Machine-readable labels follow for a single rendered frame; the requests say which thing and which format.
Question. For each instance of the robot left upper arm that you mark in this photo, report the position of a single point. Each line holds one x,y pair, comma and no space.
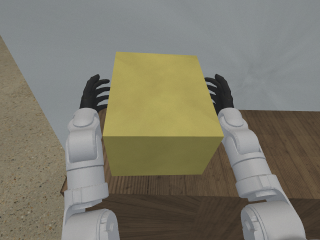
98,224

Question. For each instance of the left robot forearm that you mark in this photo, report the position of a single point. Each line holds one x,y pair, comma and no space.
86,186

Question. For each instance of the carton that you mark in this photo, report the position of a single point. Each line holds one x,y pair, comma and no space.
160,118

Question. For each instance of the left robot hand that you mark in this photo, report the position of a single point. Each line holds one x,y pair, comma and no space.
89,98

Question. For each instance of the right robot forearm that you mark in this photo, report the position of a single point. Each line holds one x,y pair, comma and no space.
253,175

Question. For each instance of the right robot hand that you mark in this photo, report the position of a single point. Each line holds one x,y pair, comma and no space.
223,98

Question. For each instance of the robot right upper arm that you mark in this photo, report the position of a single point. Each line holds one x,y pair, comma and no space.
271,220

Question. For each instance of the pedestal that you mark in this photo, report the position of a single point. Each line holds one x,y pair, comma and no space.
207,206

